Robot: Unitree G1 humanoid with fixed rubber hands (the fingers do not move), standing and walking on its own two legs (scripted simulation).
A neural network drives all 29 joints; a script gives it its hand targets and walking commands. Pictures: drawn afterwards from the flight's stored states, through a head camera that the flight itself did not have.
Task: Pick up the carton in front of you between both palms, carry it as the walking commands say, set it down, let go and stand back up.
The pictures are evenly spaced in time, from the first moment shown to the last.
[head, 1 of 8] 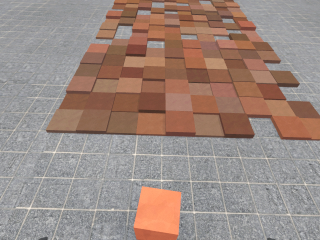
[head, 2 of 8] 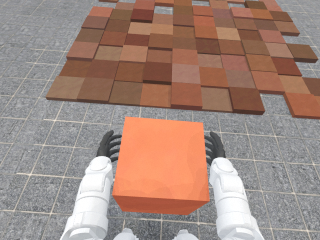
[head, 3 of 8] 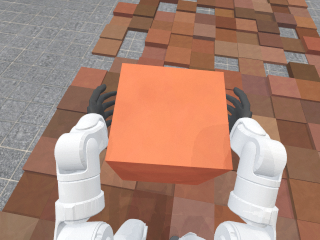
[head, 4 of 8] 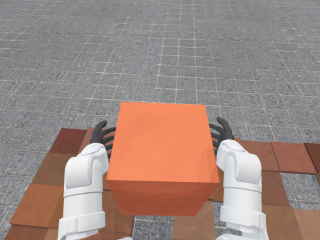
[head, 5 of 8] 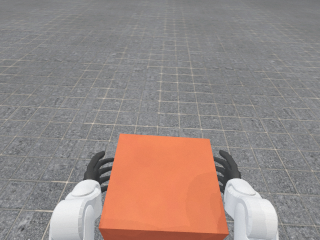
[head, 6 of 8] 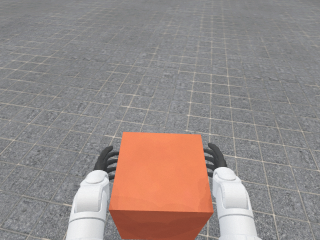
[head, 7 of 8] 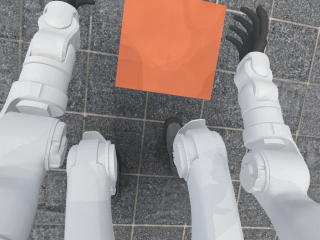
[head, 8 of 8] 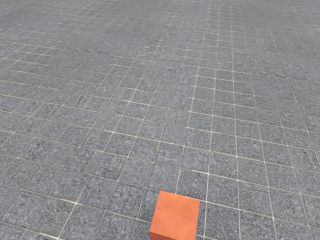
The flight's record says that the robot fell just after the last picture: no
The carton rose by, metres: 0.79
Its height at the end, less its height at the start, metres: +0.00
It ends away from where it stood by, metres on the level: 6.66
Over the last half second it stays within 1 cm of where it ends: yes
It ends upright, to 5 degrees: yes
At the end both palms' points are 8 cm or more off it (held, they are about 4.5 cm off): yes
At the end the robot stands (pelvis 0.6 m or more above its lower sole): yes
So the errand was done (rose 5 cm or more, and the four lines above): yes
